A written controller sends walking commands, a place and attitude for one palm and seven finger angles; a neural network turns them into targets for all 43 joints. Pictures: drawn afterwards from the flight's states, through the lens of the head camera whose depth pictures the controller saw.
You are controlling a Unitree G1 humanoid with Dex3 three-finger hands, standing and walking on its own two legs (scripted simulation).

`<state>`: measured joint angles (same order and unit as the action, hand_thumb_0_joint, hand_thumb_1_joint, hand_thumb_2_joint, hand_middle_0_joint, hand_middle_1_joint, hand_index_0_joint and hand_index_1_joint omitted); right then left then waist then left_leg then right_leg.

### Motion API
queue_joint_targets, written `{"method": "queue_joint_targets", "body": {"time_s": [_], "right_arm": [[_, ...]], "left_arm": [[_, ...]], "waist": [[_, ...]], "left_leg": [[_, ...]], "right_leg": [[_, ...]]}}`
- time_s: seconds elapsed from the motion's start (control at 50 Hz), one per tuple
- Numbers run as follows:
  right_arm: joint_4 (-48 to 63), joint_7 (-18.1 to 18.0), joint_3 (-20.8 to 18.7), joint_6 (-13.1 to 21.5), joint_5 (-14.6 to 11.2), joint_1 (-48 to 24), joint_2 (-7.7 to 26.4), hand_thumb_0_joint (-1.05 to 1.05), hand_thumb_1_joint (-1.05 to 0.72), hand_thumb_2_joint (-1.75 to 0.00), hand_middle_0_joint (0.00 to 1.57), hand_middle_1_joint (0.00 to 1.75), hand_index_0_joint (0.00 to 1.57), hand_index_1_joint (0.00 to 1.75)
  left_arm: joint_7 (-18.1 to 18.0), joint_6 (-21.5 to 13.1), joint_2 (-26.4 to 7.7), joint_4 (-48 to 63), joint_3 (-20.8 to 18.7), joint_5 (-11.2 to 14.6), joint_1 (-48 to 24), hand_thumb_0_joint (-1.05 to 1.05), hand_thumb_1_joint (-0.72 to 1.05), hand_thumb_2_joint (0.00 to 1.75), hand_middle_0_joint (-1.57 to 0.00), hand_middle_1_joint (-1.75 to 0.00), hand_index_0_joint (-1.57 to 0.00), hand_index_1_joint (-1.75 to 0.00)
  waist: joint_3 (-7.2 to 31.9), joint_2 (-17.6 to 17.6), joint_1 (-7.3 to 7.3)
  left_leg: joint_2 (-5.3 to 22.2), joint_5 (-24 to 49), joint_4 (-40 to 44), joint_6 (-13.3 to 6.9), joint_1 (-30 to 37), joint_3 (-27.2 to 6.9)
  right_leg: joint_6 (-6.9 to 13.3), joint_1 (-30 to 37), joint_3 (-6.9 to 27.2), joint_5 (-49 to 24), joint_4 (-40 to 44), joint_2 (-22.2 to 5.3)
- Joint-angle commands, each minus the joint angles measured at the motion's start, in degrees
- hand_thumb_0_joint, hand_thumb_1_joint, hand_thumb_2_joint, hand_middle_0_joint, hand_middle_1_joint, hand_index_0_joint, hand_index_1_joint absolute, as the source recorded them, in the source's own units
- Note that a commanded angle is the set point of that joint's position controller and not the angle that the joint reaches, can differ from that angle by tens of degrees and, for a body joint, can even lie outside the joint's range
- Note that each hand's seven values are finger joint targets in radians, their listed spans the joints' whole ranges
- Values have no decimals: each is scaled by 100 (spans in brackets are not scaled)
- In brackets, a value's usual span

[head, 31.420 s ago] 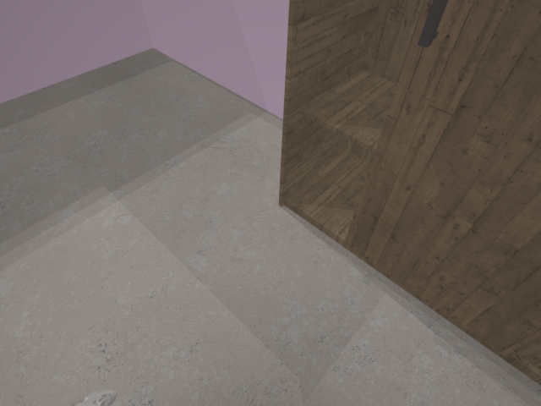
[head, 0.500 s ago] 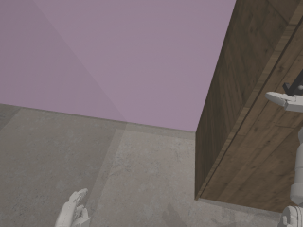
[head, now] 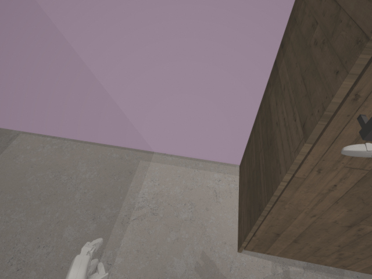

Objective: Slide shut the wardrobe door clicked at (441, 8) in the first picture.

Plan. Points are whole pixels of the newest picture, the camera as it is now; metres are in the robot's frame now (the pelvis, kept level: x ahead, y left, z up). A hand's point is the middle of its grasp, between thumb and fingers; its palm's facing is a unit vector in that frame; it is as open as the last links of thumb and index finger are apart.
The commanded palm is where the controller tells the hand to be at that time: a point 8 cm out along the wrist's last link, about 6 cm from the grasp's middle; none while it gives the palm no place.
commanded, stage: slip the hand off the handle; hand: right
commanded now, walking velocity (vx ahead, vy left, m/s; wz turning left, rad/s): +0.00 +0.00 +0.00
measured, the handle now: out of the picture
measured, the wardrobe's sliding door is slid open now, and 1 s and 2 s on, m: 0.00 0.00 0.00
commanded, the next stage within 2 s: draw the hand back to the body in 1.10 s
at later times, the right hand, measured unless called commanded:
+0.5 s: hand out of the picture +0.32 -0.40 +0.21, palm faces +0.60 +0.77 -0.20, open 14.6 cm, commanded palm +0.27 -0.42 +0.22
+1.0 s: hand out of the picture +0.24 -0.39 +0.21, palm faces +0.62 +0.76 -0.20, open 14.6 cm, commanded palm +0.18 -0.41 +0.22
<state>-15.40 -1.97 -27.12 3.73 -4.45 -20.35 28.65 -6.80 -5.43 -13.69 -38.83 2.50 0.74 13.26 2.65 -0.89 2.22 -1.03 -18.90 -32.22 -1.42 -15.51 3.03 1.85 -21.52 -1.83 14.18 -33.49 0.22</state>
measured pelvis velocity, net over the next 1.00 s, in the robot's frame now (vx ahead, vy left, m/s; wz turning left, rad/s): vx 0.00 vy -0.01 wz -0.02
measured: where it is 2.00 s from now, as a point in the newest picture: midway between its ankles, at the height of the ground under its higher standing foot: outside the picture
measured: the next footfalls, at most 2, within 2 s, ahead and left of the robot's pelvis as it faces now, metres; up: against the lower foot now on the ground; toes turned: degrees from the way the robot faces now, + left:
none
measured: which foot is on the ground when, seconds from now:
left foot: down 0.00-1.00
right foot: down 0.00-1.00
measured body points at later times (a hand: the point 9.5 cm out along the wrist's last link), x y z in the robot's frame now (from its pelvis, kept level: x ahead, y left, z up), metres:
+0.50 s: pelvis +0.01 +0.01 +0.00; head +0.03 +0.01 +0.44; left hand +0.14 +0.27 -0.11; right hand +0.28 -0.43 +0.23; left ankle -0.02 +0.10 -0.73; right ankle +0.03 -0.10 -0.73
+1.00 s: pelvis +0.00 -0.01 +0.00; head +0.00 -0.01 +0.45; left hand +0.20 +0.21 -0.08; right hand +0.20 -0.43 +0.22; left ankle -0.02 +0.10 -0.73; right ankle +0.03 -0.10 -0.73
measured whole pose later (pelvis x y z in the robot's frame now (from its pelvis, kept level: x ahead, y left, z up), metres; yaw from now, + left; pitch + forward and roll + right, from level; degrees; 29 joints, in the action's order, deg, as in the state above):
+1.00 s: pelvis +0.00 -0.01 +0.00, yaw -1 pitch +2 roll +1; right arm -2.8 5.9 -37.3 1.7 -11.0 -2.7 29.5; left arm -8.4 -6.8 -13.6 -36.2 3.2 1.0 12.1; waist 3.9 -1.2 5.2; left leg -0.4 -19.7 -32.7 -0.7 -14.7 4.0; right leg 2.6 -21.9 -0.9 15.4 -35.5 1.0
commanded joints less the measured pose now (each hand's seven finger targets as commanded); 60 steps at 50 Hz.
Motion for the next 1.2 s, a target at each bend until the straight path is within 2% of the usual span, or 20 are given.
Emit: {"method": "queue_joint_targets", "body": {"time_s": [0.0,0.08,0.18,0.26,0.28,0.3,0.34,0.38,0.42,0.5,0.56,0.62,0.68,0.7,0.78,0.9,1.0,1.08,1.14,1.18], "right_arm": [[825,-113,-915,-14,-114,-1505,2013,0,55,-20,25,115,25,115],[622,2,-1190,-66,-160,-1293,2281,0,55,-20,25,115,25,115],[686,230,-1261,213,15,-1788,2664,0,55,-20,25,115,25,115],[634,512,-997,618,18,-2267,2608,0,55,-20,25,115,25,115],[434,581,-1104,684,24,-2297,2793,0,55,-20,25,115,25,115],[375,668,-916,747,7,-2463,2663,0,55,-20,25,115,25,115],[-52,809,-956,775,-35,-2463,2780,0,55,-20,25,115,25,115],[-278,932,-1254,774,-103,-2447,3161,0,55,-20,25,115,25,115],[-135,1045,-1028,769,-202,-2354,2853,0,55,-20,25,115,25,115],[-72,1133,-1243,698,-355,-1574,2874,0,55,-20,25,115,25,115],[119,1142,-1565,719,-509,-944,2951,0,55,-20,25,115,25,115],[846,1070,-1597,781,-580,-821,2819,0,55,-20,25,115,25,115],[1393,891,-1836,817,-658,-325,2788,0,55,-20,25,115,25,115],[1535,845,-1775,787,-693,-137,2593,0,55,-20,25,115,25,115],[1896,712,-1903,552,-751,179,2519,0,55,-20,25,115,25,115],[2458,733,-1283,168,-700,234,1921,0,55,-20,25,115,25,115],[2955,767,-1198,87,-781,539,1701,0,55,-20,25,115,25,115],[3352,732,-1548,107,-878,1044,1825,0,55,-20,25,115,25,115],[3646,651,-1345,70,-887,970,1552,0,55,-20,25,115,25,115],[3320,601,-1437,-73,-918,1061,1570,0,55,-20,25,115,25,115]], "left_arm": [[-105,-149,-837,800,-350,21,-272,0,90,90,-20,-30,-20,-30],[-124,-28,-837,839,-348,45,-288,0,90,90,-20,-30,-20,-30],[-139,13,-860,841,-384,22,-197,0,90,90,-20,-30,-20,-30],[-187,-22,-883,751,-385,4,-107,0,90,90,-20,-30,-20,-30],[-211,-23,-914,705,-391,13,-65,0,90,90,-20,-30,-20,-30],[-233,-39,-910,685,-375,24,-80,0,90,90,-20,-30,-20,-30],[-265,-60,-942,628,-370,39,-4,0,90,90,-20,-30,-20,-30],[-285,-60,-994,624,-385,56,59,0,90,90,-20,-30,-20,-30],[-286,-105,-953,701,-385,75,29,0,90,90,-20,-30,-20,-30],[-243,-119,-963,801,-401,95,29,0,90,90,-20,-30,-20,-30],[-203,-130,-979,895,-412,87,-4,0,90,90,-20,-30,-20,-30],[-170,-185,-916,1033,-392,91,-145,0,90,90,-20,-30,-20,-30],[-146,-249,-863,1103,-371,57,-260,0,90,90,-20,-30,-20,-30],[-138,-276,-833,1135,-358,51,-316,0,90,90,-20,-30,-20,-30],[-169,-329,-819,1105,-336,35,-426,0,90,90,-20,-30,-20,-30],[-267,-441,-773,1087,-253,22,-618,0,90,90,-20,-30,-20,-30],[-296,-501,-737,1090,-219,-11,-705,0,90,90,-20,-30,-20,-30],[-265,-524,-697,1094,-196,-36,-800,0,90,90,-20,-30,-20,-30],[-239,-550,-637,1076,-156,-53,-879,0,90,90,-20,-30,-20,-30],[-272,-534,-651,1015,-149,-41,-881,0,90,90,-20,-30,-20,-30]], "waist": [[1247,-103,56],[1130,61,74],[1305,-344,-55],[1404,-618,-227],[1430,-622,-234],[1376,-709,-294],[1288,-649,-292],[1408,-528,-222],[1480,-572,-204],[1476,-532,-19],[1382,-269,122],[1476,-642,198],[1449,-582,290],[1364,-615,299],[1185,-631,294],[823,-714,124],[912,-543,161],[1016,-682,346],[913,-863,306],[659,-565,270]], "left_leg": [[84,1687,419,16,-17,-190],[104,1909,397,62,45,-206],[98,1986,331,76,-67,-305],[53,1827,332,71,-300,-358],[48,1723,325,73,-334,-350],[43,1664,332,68,-437,-344],[33,1495,350,66,-511,-327],[60,1482,348,87,-382,-353],[55,1491,350,88,-380,-332],[58,1525,311,67,-295,-334],[49,1525,280,62,-180,-324],[-10,1322,249,18,-263,-236],[-39,1219,233,3,-214,-197],[-43,1170,235,0,-254,-170],[-27,885,328,1,-322,-137],[-35,609,418,-34,-568,-64],[-45,720,442,-44,-474,-29],[-45,908,444,-82,-212,-14],[-65,918,444,-95,-292,24],[-40,797,554,-66,-331,13]], "right_leg": [[-3,1006,201,-1414,327,-61],[1,798,141,-1491,279,-46],[43,839,107,-1518,146,-21],[65,967,140,-1436,-13,-1],[62,921,166,-1361,-13,-11],[65,966,188,-1333,-22,-6],[65,865,232,-1185,-19,-4],[77,676,233,-1112,-31,-10],[90,779,238,-1133,-21,8],[85,688,272,-1165,-23,-11],[82,547,279,-1138,-23,-24],[71,761,325,-1148,77,-22],[69,810,357,-1150,131,-27],[61,840,353,-1109,161,-27],[29,823,397,-841,292,-45],[-11,1081,579,-470,510,-78],[-48,1282,673,-570,567,-75],[-107,1322,654,-868,582,-52],[-170,1431,703,-906,631,-46],[-120,1211,644,-679,642,-36]]}}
